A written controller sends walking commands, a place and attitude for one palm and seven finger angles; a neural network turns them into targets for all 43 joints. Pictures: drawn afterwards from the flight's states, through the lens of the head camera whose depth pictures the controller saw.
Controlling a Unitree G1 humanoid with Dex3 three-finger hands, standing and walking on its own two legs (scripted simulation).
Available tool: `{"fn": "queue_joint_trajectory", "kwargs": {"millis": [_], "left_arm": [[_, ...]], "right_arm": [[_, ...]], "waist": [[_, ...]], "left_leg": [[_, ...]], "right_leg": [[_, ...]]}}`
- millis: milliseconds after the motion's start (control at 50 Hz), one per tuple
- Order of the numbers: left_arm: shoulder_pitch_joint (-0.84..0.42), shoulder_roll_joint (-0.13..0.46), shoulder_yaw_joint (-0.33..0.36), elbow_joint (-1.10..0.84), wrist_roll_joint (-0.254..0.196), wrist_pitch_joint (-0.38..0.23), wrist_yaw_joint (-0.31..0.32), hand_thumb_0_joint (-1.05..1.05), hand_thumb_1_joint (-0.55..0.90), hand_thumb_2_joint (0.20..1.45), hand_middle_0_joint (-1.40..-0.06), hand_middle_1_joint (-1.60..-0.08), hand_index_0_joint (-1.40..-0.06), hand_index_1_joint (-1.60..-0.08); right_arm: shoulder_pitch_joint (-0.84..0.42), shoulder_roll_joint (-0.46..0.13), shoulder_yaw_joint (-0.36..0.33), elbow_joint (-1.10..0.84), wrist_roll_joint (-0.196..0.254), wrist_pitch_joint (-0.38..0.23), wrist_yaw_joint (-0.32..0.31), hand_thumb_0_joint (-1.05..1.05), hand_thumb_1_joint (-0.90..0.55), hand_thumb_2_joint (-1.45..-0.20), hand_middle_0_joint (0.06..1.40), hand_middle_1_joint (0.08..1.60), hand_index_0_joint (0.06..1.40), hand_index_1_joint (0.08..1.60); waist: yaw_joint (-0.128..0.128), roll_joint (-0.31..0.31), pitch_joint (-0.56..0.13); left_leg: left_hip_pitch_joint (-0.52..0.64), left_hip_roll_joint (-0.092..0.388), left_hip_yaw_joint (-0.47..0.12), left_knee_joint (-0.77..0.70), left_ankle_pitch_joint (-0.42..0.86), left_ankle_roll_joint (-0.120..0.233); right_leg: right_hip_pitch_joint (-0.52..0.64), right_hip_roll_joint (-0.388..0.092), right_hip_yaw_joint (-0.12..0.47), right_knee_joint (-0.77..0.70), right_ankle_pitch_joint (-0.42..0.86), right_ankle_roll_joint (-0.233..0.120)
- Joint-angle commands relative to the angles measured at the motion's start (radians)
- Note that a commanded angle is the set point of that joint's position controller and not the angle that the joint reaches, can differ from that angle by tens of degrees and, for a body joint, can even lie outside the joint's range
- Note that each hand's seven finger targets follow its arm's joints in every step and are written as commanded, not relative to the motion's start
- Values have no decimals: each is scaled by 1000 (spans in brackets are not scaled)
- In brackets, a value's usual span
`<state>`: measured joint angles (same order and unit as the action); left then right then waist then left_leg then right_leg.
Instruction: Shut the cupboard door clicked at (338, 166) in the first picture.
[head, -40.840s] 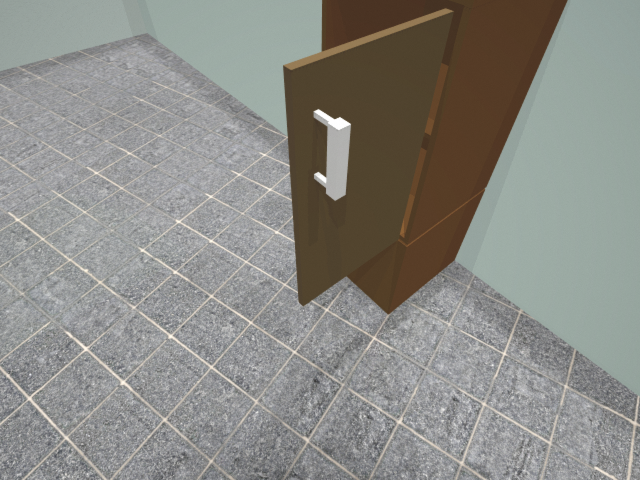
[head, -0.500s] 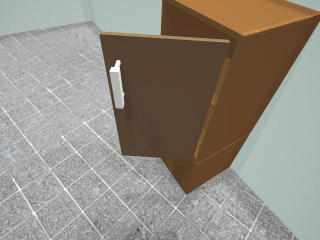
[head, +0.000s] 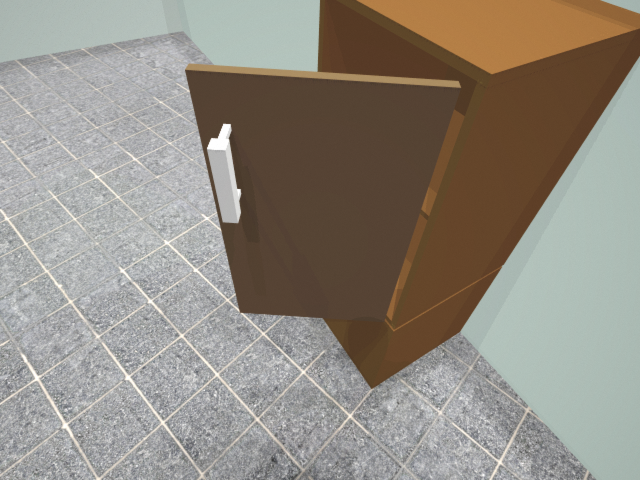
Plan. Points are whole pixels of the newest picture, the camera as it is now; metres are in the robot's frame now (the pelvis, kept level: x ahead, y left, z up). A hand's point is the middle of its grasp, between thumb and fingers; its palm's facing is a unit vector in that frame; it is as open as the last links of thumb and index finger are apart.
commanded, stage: shuffle to correct the standing spot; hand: left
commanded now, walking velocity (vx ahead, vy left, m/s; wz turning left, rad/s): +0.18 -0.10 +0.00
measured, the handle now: (228, 174) +0.50 +0.17 +0.10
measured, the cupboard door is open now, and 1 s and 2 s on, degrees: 55 55 55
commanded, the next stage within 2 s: come to a stop and stand still in 0.04 s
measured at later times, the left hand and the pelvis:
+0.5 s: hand out of the picture +0.04 +0.14 -0.18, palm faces +0.01 -0.98 -0.19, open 7.3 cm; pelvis +0.04 -0.03 +0.00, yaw -1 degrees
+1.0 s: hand out of the picture +0.05 +0.18 -0.18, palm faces +0.01 -0.97 -0.23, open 7.4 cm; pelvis +0.00 -0.01 -0.01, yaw +0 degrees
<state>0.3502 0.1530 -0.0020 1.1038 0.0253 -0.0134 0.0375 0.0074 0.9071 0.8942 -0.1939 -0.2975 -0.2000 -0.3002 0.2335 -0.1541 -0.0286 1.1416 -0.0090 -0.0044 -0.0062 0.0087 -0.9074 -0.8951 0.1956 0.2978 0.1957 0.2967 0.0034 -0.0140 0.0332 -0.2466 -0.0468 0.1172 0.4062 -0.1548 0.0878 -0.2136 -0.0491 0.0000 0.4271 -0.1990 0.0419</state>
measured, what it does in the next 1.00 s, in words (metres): stands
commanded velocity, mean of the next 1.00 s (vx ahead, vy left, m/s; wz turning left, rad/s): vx -0.03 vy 0.01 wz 0.00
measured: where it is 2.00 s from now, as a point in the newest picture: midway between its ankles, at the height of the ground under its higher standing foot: outside the picture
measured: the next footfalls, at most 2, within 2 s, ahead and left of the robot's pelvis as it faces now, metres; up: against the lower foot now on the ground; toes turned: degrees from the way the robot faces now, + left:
none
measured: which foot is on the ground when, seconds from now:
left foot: down 0.00-1.00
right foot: down 0.00-1.00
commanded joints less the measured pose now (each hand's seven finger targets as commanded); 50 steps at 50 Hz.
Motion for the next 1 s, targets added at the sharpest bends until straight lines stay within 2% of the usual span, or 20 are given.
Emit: {"fn": "queue_joint_trajectory", "kwargs": {"millis": [0,120,160,200,240,280,320,420,460,520,540,560,580,620,640,680,720,800,840,980], "left_arm": [[106,54,19,-15,4,0,-2,0,900,900,-200,-300,-200,-300],[124,49,29,-25,2,-5,-12,0,900,900,-200,-300,-200,-300],[122,44,26,-25,-1,-14,-7,0,900,900,-200,-300,-200,-300],[117,46,19,-18,-6,-23,4,0,900,900,-200,-300,-200,-300],[113,57,14,-14,-11,-33,12,0,900,900,-200,-300,-200,-300],[107,72,16,-22,-12,-32,22,0,900,900,-200,-300,-200,-300],[101,81,21,-36,-12,-23,29,0,900,900,-200,-300,-200,-300],[63,107,39,-72,-9,0,32,0,900,900,-200,-300,-200,-300],[41,107,40,-87,-8,5,30,0,900,900,-200,-300,-200,-300],[-2,102,34,-101,-7,9,24,0,900,900,-200,-300,-200,-300],[-41,223,14,-153,-6,1,24,0,900,900,-200,-300,-200,-300],[-14,162,27,-183,-7,16,28,0,900,900,-200,-300,-200,-300],[-9,146,19,-185,-5,16,25,0,900,900,-200,-300,-200,-300],[1,134,20,-198,-1,16,21,0,900,900,-200,-300,-200,-300],[-3,142,19,-212,2,14,19,0,900,900,-200,-300,-200,-300],[-32,173,28,-232,0,8,19,0,900,900,-200,-300,-200,-300],[-66,183,31,-255,-1,5,19,0,900,900,-200,-300,-200,-300],[-55,175,27,-262,-1,8,17,0,900,900,-200,-300,-200,-300],[-34,164,23,-259,1,10,14,0,900,900,-200,-300,-200,-300],[-4,154,22,-230,1,10,8,0,900,900,-200,-300,-200,-300]], "right_arm": [[57,-111,-25,-30,-4,-11,-10,0,-900,-900,200,300,200,300],[67,-105,-30,-42,-4,-19,-14,0,-900,-900,200,300,200,300],[68,-80,-20,-43,-1,-28,-15,0,-900,-900,200,300,200,300],[76,-52,-4,-33,4,-38,-18,0,-900,-900,200,300,200,300],[80,-55,-1,-18,8,-43,-25,0,-900,-900,200,300,200,300],[84,-62,-2,-9,12,-38,-32,0,-900,-900,200,300,200,300],[82,-63,-9,-15,11,-26,-35,0,-900,-900,200,300,200,300],[52,-75,-28,-53,6,3,-34,0,-900,-900,200,300,200,300],[41,-75,-30,-65,5,10,-30,0,-900,-900,200,300,200,300],[26,-76,-26,-73,3,11,-23,0,-900,-900,200,300,200,300],[28,-140,-6,-176,-12,-12,-16,0,-900,-900,200,300,200,300],[-11,-156,-38,-193,-11,-25,-17,0,-900,-900,200,300,200,300],[-15,-160,-40,-216,-10,-20,-19,0,-900,-900,200,300,200,300],[-33,-151,-42,-250,-11,-5,-16,0,-900,-900,200,300,200,300],[-33,-145,-35,-267,-15,-1,-12,0,-900,-900,200,300,200,300],[-16,-130,-37,-276,-13,5,-7,0,-900,-900,200,300,200,300],[6,-127,-36,-275,-13,3,-6,0,-900,-900,200,300,200,300],[-2,-144,-29,-282,-12,-3,-3,0,-900,-900,200,300,200,300],[-11,-152,-25,-280,-14,-3,-1,0,-900,-900,200,300,200,300],[-15,-159,-23,-253,-11,-1,1,0,-900,-900,200,300,200,300]], "waist": [[-4,37,63],[0,16,97],[2,-5,84],[-5,-30,44],[-9,-33,-4],[-8,-13,-47],[-6,12,-54],[-1,-13,-51],[-4,-32,-38],[-10,-11,-18],[-26,88,-4],[4,100,-79],[5,124,-119],[9,51,-56],[11,-6,-21],[-14,-47,6],[-30,-36,9],[-17,18,14],[-2,21,15],[-1,40,21]], "left_leg": [[-16,199,-244,-201,-437,-39],[-38,205,-234,-156,-428,-22],[-23,174,-191,-95,-267,-30],[28,142,-131,-22,12,-44],[98,153,-123,-5,257,-49],[137,159,-119,4,346,-57],[148,160,-113,26,385,-62],[111,155,-95,83,285,-70],[96,148,-94,84,199,-72],[101,153,-118,36,103,-65],[111,124,-182,-62,243,-63],[99,215,-224,5,214,-36],[90,217,-240,12,187,-18],[-21,186,-220,24,-27,-23],[-60,160,-203,49,-67,-28],[-71,109,-157,104,-149,-52],[-42,105,-151,115,-123,-55],[-51,145,-190,40,-103,-39],[-68,160,-201,2,-129,-28],[-84,163,-215,-73,-281,-33]], "right_leg": [[-82,-21,33,-30,-183,-55],[-93,-23,50,-21,-189,-77],[-68,-46,91,-48,-89,-85],[-27,-68,115,-49,118,-83],[13,-76,97,-29,387,-71],[54,-93,92,-5,505,-68],[53,-104,96,22,548,-74],[38,-129,130,34,506,-95],[19,-134,141,17,429,-102],[-35,-107,132,-9,233,-93],[-2,-20,53,78,79,-75],[-70,-15,17,135,-97,-61],[-60,-8,7,133,-107,-65],[-63,-13,21,93,-86,-73],[-64,-27,63,63,-69,-86],[-120,-80,139,7,-112,-110],[-161,-87,149,7,-103,-119],[-139,-35,79,52,-75,-88],[-105,-19,56,54,-78,-78],[-94,-20,46,25,-118,-67]]}}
